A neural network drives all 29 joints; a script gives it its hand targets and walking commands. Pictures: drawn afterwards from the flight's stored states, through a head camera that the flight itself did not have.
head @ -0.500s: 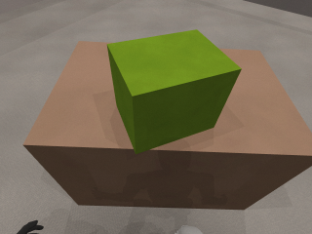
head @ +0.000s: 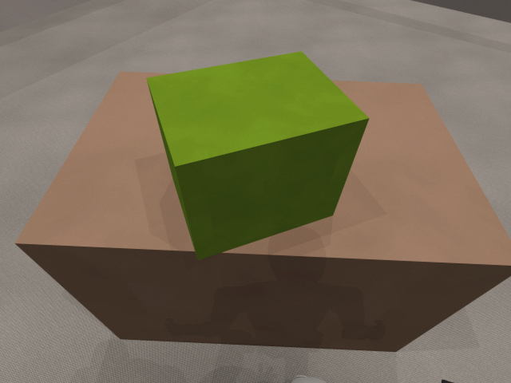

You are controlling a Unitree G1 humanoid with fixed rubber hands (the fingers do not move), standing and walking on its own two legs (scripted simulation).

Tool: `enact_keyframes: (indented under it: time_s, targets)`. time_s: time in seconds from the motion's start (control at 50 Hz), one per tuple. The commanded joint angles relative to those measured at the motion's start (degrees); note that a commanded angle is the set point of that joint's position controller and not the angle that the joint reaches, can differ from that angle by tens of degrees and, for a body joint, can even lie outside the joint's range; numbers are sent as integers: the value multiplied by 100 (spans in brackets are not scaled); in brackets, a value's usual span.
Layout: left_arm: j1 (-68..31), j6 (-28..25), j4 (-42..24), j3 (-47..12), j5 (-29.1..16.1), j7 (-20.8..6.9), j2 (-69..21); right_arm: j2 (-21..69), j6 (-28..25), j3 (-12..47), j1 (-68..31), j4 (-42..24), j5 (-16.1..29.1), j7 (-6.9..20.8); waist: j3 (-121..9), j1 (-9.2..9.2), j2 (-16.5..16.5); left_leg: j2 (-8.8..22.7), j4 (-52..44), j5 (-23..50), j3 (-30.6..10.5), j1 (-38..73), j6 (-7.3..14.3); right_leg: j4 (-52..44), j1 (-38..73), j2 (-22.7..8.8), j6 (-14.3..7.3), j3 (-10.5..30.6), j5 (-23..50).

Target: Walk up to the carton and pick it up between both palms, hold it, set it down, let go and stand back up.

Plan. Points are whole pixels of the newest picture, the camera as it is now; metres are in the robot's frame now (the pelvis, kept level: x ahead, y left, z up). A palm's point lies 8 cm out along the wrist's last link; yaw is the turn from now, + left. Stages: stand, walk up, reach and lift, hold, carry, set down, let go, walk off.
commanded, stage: walk up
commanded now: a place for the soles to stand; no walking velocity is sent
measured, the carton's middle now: (250, 154) +0.51 +0.00 +0.06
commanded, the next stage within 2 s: reach and lift in 1.14 s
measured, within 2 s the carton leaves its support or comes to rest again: neither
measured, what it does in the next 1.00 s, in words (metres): stands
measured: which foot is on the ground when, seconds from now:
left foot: down 0.00-1.00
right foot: down 0.00-1.00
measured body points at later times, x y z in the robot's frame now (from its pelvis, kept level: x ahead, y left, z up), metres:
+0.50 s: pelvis +0.03 +0.01 +0.00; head +0.06 +0.00 +0.45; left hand +0.13 +0.32 -0.09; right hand +0.14 -0.31 -0.08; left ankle +0.04 +0.13 -0.71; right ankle +0.06 -0.12 -0.71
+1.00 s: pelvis +0.03 +0.01 +0.00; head +0.06 +0.01 +0.45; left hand +0.14 +0.32 -0.09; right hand +0.14 -0.31 -0.08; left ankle +0.04 +0.14 -0.71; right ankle +0.06 -0.12 -0.71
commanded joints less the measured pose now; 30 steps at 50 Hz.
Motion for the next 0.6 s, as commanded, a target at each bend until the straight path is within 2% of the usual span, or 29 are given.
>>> enact_keyframes:
  time_s: [0.0,0.02,0.04,0.06,0.08,0.12,0.14,0.16,0.18,0.2,0.22,0.24,0.26,0.28,0.3,0.32,0.34,0.36,0.38,0.4,0.42,0.44,0.46,0.48,0.5,0.52,0.54,0.56,0.58]
  targets:
    - [759,-352,74,642,88,117,1041,-962,-50,-284,-349,-38,42,24,-697,466,397,654,-207,431,-556,-1165,512,-1310,1934,100,-268,300,369]
    - [722,-443,-30,719,166,168,1519,-618,-14,-196,-320,-172,103,30,-638,378,-960,-47,1164,-378,-26,-1930,101,-2349,1881,-1321,-774,2924,-237]
    - [543,-441,-100,727,119,163,1749,-893,40,-255,-326,-154,91,-35,-495,207,-667,36,1298,-1424,-87,-1684,28,-2568,1324,-1881,-1269,3500,-209]
    - [357,-438,-114,713,89,157,1691,-1114,32,-323,-190,4,107,-38,-436,150,-377,151,1343,-1489,-177,-1504,55,-2251,1299,-1822,-1543,3154,407]
    - [273,-432,-140,705,96,172,1616,-1025,10,-314,-114,28,90,-31,-495,112,-441,237,995,-1456,-145,-1456,68,-1983,1431,-1615,-1457,2685,1034]
    - [92,-382,-143,617,59,154,1405,-905,-51,-318,82,177,111,-22,-818,36,-667,168,166,-648,185,-576,72,-1620,1223,-1204,-1165,1744,2295]
    - [-88,-340,-181,581,28,132,1352,-842,-81,-308,244,262,122,-22,-915,-88,-682,70,-316,-189,386,23,88,-1378,857,-1023,-1035,1340,2453]
    - [-195,-299,-218,515,6,116,1248,-834,-121,-323,226,288,80,-39,-893,-135,-606,0,-750,181,399,562,123,-1111,379,-858,-905,1072,2286]
    - [-241,-278,-272,453,-8,102,1072,-981,-155,-368,226,283,24,-64,-878,-175,-421,125,-868,383,-30,900,235,-894,-88,-731,-727,967,1781]
    - [-339,-263,-357,405,-20,99,921,-1288,-181,-422,152,212,-40,-87,-708,-190,341,768,-1215,250,-1323,963,535,-273,-755,-374,-474,766,1056]
    - [-336,-231,-331,395,-3,109,823,-1623,-207,-450,-87,124,16,-69,-416,-39,872,1552,-1762,-403,-2494,444,1021,303,-893,190,-228,116,-174]
    - [-312,-227,-251,465,4,142,952,-1730,-192,-463,-256,117,56,-38,-211,15,825,1751,-1791,-325,-2489,23,1297,139,-518,161,-221,8,-629]
    - [-123,-279,-182,481,20,136,957,-1631,-168,-447,-504,86,75,-13,-294,189,741,1525,-1468,154,-2037,-21,1180,-348,-83,132,-247,17,-372]
    - [30,-355,-80,475,23,128,951,-1430,-128,-374,-685,89,81,4,-472,304,676,1182,-1088,789,-1434,-127,924,-934,499,144,-271,42,-38]
    - [94,-432,-54,514,67,145,1064,-1150,-99,-294,-700,48,109,15,-657,317,401,863,-658,1276,-906,-468,606,-1251,1100,-41,-357,485,446]
    - [208,-501,-58,567,109,160,1333,-903,-84,-225,-630,-22,148,21,-849,244,-276,316,235,1166,-362,-797,268,-1704,1381,-791,-685,1745,1007]
    - [247,-515,-28,603,73,147,1496,-785,-51,-200,-517,-20,142,5,-895,140,-404,121,482,-48,-37,-989,83,-1787,1553,-1364,-1083,2443,1606]
    - [149,-483,-45,599,51,131,1517,-888,-44,-230,-403,42,125,-17,-943,38,-387,137,332,-898,63,-790,95,-1620,1450,-1515,-1279,2353,1959]
    - [13,-450,-72,580,38,139,1483,-908,-75,-247,-313,78,102,-23,-991,-21,-340,176,-21,-617,65,-527,138,-1331,1379,-1406,-1268,2067,2307]
    - [-173,-414,-110,538,27,149,1349,-910,-128,-261,-239,121,88,-35,-987,-104,-310,256,-496,103,-49,-51,173,-1058,1001,-1201,-1063,1636,2614]
    - [-340,-381,-181,451,-1,142,1107,-1043,-186,-308,-175,135,54,-44,-1002,-149,-82,416,-696,942,-501,472,293,-760,410,-863,-749,1164,2657]
    - [-413,-358,-239,415,-18,137,971,-1290,-225,-358,-170,149,61,-42,-946,-102,318,827,-950,1272,-1234,556,585,-256,74,-376,-449,604,2173]
    - [-406,-333,-247,415,-22,138,915,-1420,-240,-377,-278,139,86,-26,-832,2,513,1229,-1085,1604,-1675,558,846,-74,-82,-44,-257,232,1323]
    - [-327,-335,-184,426,-23,154,892,-1429,-224,-383,-358,142,110,-14,-826,69,519,1381,-995,1938,-1658,531,1008,-190,53,-8,-210,91,771]
    - [-212,-364,-116,428,-22,161,934,-1385,-190,-378,-483,138,129,-9,-907,129,528,1283,-819,2180,-1423,489,974,-473,325,-19,-235,132,801]
    - [-145,-413,-83,445,9,163,1011,-1254,-158,-341,-605,98,141,-9,-982,186,418,1053,-594,2244,-1050,255,777,-758,768,-107,-318,306,1273]
    - [-112,-458,-70,481,36,163,1137,-1104,-136,-292,-662,53,167,-15,-1058,172,170,727,-286,2143,-653,-38,530,-900,1090,-346,-496,748,1975]
    - [5,-480,-43,522,43,164,1290,-965,-116,-264,-705,-6,184,-25,-1128,166,-13,373,131,1830,-282,-191,314,-1104,1238,-762,-749,1303,2422]
    - [43,-468,-18,552,17,162,1387,-868,-87,-235,-664,-5,163,-36,-1180,120,-109,240,255,1047,-96,-285,204,-1190,1301,-1080,-991,1683,2610]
